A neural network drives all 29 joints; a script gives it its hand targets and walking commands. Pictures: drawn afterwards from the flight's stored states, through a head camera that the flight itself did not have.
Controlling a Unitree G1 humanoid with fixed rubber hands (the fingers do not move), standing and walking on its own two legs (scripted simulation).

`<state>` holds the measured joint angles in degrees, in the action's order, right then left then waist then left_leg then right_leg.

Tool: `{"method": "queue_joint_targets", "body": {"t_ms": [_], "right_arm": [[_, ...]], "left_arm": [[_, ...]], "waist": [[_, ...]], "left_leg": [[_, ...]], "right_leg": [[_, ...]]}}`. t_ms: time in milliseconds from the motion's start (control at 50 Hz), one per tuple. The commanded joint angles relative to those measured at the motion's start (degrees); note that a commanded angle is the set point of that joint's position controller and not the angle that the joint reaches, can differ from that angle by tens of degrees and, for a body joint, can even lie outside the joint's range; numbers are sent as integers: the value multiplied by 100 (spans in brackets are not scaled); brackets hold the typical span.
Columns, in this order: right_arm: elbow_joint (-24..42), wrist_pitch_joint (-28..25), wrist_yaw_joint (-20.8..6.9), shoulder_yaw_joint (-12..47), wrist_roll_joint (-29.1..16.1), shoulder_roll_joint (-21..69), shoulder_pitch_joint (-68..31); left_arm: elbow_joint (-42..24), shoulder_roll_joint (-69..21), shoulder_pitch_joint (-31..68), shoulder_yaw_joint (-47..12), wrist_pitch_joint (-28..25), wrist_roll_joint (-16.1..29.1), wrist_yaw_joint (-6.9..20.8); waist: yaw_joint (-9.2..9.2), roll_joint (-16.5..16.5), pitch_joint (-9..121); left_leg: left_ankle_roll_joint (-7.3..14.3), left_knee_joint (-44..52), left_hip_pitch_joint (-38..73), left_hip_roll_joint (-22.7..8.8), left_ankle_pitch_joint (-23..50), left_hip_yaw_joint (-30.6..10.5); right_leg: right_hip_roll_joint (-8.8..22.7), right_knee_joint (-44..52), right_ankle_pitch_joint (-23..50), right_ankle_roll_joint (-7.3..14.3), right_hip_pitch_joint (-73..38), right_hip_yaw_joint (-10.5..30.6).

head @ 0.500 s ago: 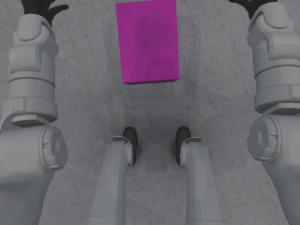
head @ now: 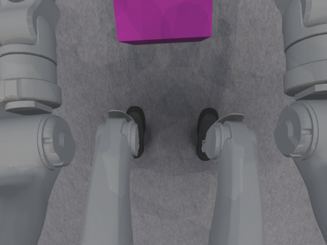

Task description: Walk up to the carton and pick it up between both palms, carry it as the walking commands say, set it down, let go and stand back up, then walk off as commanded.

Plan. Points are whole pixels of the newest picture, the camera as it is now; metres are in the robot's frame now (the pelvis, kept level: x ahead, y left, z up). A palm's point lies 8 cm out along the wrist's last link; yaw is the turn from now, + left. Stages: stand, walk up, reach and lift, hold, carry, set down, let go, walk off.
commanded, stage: reach and lift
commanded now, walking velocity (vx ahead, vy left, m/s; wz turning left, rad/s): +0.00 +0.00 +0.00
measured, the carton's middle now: out of the picture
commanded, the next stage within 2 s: none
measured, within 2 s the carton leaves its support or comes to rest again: neither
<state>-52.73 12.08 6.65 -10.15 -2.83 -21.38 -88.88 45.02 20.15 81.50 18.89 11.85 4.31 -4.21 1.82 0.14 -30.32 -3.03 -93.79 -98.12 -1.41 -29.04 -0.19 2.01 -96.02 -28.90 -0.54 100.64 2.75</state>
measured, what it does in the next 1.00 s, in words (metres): lowers itself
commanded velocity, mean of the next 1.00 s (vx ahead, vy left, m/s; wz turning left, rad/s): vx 0.00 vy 0.00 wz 0.00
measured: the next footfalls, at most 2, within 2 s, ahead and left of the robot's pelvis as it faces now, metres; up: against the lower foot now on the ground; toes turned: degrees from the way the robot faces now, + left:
none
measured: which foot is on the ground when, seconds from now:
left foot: down 0.00-1.00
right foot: down 0.00-1.00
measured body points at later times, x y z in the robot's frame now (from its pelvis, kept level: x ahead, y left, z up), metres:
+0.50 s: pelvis -0.01 +0.00 -0.12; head +0.38 -0.01 +0.10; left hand +0.57 +0.20 -0.29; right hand +0.59 -0.17 -0.30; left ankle +0.10 +0.15 -0.50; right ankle +0.10 -0.12 -0.50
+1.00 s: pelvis +0.00 +0.01 -0.17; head +0.38 -0.01 +0.04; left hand +0.57 +0.20 -0.35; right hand +0.59 -0.17 -0.36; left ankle +0.10 +0.15 -0.50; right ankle +0.10 -0.12 -0.50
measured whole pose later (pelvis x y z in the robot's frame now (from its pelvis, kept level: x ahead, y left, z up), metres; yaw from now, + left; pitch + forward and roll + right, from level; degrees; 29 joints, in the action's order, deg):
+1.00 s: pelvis +0.00 +0.01 -0.17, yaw -1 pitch +33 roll +2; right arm -64.9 6.8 5.1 -2.9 -8.5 -24.0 -92.9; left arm 61.5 21.6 87.8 11.7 5.3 6.9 -5.7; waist 2.0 0.1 -30.0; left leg -4.4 -128.2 -124.8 -1.0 -36.4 -2.9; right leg 0.3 -128.8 -34.5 -0.9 127.3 3.2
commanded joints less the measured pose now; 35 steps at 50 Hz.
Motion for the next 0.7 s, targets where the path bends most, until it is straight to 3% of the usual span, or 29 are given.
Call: {"method": "queue_joint_targets", "body": {"t_ms": [0,20,40,100,120,160,200,220,240,260,280,300,320,340,360,380,440,500,520,540,580,600,620,660,680], "right_arm": [[638,-92,218,191,-712,-1477,-2814],[493,-88,161,181,-672,-1453,-2812],[422,-72,107,208,-647,-1449,-2845],[-589,-76,-112,175,-478,-1404,-2703],[-558,-86,-166,281,-545,-1277,-2678],[-713,-103,-242,298,-534,-1197,-2602],[-456,-165,-259,329,-571,-1304,-2746],[-979,-195,-295,374,-601,-1279,-2559],[-685,-216,-294,389,-672,-1210,-2688],[-810,-244,-280,307,-584,-1334,-2712],[-631,-298,-280,336,-615,-1381,-2812],[-691,-362,-290,378,-658,-1460,-2864],[-366,-400,-265,406,-689,-1442,-3013],[-426,-432,-239,426,-710,-1486,-3018],[-344,-471,-216,527,-744,-1414,-3069],[-435,-492,-209,619,-827,-1381,-3078],[-756,-495,-194,598,-750,-1492,-2933],[-1190,-495,-248,690,-716,-1297,-2608],[-1208,-499,-260,725,-712,-1210,-2602],[-1184,-540,-267,654,-717,-1219,-2591],[-1318,-592,-311,657,-718,-1154,-2457],[-1112,-629,-297,785,-741,-1018,-2604],[-1113,-659,-270,676,-739,-1070,-2507],[-549,-785,-191,707,-825,-1263,-2823],[-563,-799,-164,679,-846,-1304,-2747]], "left_arm": [[-129,1684,2672,-362,-182,780,-352],[-42,1564,2736,-469,-154,837,-317],[180,1540,2674,-440,-138,795,-295],[1258,1279,2446,-466,-93,654,-169],[1089,1166,2525,-426,-106,555,-173],[1041,1256,2579,-377,-188,365,-193],[532,1438,2868,-296,-283,330,-228],[875,1353,2843,-357,-325,307,-222],[749,1432,2882,-331,-350,299,-225],[831,1479,2985,-312,-373,302,-219],[676,1434,2964,-393,-405,346,-232],[935,1344,2949,-453,-432,385,-201],[663,1450,3042,-417,-456,408,-210],[825,1523,3030,-378,-491,404,-208],[811,1541,3017,-419,-520,458,-223],[1006,1544,2960,-450,-544,506,-204],[1325,1498,2775,-433,-551,483,-154],[1749,1541,2524,-369,-621,327,-85],[1754,1602,2583,-334,-657,319,-69],[1721,1531,2609,-390,-698,355,-53],[1667,1486,2597,-457,-786,239,-13],[1606,1612,2708,-429,-852,282,-19],[1313,1676,2797,-490,-902,338,-52],[1102,1777,2857,-539,-977,506,-122],[1204,1776,2738,-564,-970,536,-135]], "waist": [[233,-552,10191],[91,-532,9724],[195,-501,9460],[98,-433,7685],[242,-345,7826],[333,-345,7771],[370,-387,8112],[349,-292,7867],[472,-342,8056],[361,-360,7898],[362,-294,7990],[297,-309,7684],[329,-363,8022],[414,-387,7927],[375,-470,8070],[439,-529,7904],[328,-481,7508],[471,-472,6859],[520,-564,6804],[406,-529,6747],[448,-351,6644],[481,-523,6785],[349,-428,7110],[316,-550,7702],[319,-570,7800]], "left_leg": [[176,-367,1274,552,1828,577],[164,-377,1192,511,1645,484],[158,-484,1149,512,1528,504],[110,-628,496,429,662,474],[60,-659,653,431,750,506],[93,-743,807,425,719,510],[79,-932,1030,445,1024,528],[43,-1057,729,435,905,543],[82,-1127,862,433,1093,511],[65,-1220,722,421,1066,480],[62,-1294,851,419,1185,485],[64,-1424,596,382,1123,456],[69,-1492,703,400,1326,452],[55,-1601,510,400,1383,486],[61,-1668,504,395,1450,477],[84,-1747,339,368,1495,494],[19,-1912,-178,335,1288,506],[-9,-2058,-598,308,1135,526],[7,-2120,-611,276,1247,467],[-2,-2162,-661,281,1257,483],[-37,-2290,-712,256,1439,475],[-17,-2384,-827,250,1569,466],[-53,-2436,-748,258,1729,470],[-36,-2538,-688,294,1964,508],[0,-2592,-539,286,2106,485]], "right_leg": [[-507,-372,2356,-41,-3960,-274],[-501,-364,2042,-41,-3493,-358],[-479,-395,1854,-42,-3303,-310],[-435,-434,781,-7,-2032,-355],[-414,-460,859,-6,-2103,-345],[-454,-586,740,-12,-1977,-369],[-464,-823,1033,-20,-2093,-361],[-431,-977,984,-15,-1938,-365],[-445,-1063,1161,-44,-2022,-376],[-421,-1185,1096,-35,-1788,-406],[-439,-1215,1202,-23,-1904,-340],[-407,-1309,1158,-30,-1699,-347],[-410,-1404,1402,-55,-1978,-341],[-424,-1465,1543,-79,-2018,-301],[-401,-1547,1657,-102,-2146,-307],[-402,-1546,1724,-124,-2087,-256],[-360,-1747,1714,-127,-2071,-187],[-345,-1860,1642,-156,-1734,-113],[-372,-1959,1732,-169,-1690,-74],[-378,-2002,1788,-169,-1673,-110],[-409,-2170,2058,-130,-1567,-40],[-384,-2205,2288,-161,-1747,-10],[-395,-2356,2534,-144,-1871,-52],[-358,-2517,3005,-141,-2404,-31],[-351,-2559,3045,-169,-2357,-69]]}}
